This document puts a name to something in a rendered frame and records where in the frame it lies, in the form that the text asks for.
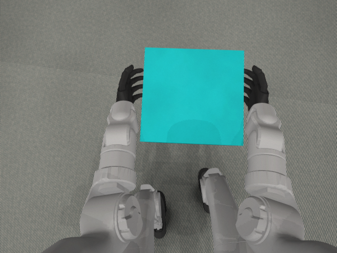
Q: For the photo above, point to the robot right foot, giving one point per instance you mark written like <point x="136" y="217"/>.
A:
<point x="201" y="173"/>

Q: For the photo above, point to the robot right forearm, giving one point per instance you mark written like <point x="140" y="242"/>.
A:
<point x="266" y="167"/>

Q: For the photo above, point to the left robot hand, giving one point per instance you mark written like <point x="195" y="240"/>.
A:
<point x="125" y="90"/>

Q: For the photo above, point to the robot left forearm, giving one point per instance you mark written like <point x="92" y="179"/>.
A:
<point x="118" y="153"/>

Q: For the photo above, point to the robot right upper arm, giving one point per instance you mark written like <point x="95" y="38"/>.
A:
<point x="269" y="226"/>

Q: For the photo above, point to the right robot hand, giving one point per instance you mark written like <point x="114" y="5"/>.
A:
<point x="257" y="92"/>

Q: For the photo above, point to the right robot shin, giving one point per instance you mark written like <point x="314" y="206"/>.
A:
<point x="214" y="170"/>

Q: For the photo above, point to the robot left upper arm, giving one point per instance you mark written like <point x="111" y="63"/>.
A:
<point x="108" y="224"/>

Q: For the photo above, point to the carton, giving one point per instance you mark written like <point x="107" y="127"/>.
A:
<point x="193" y="96"/>

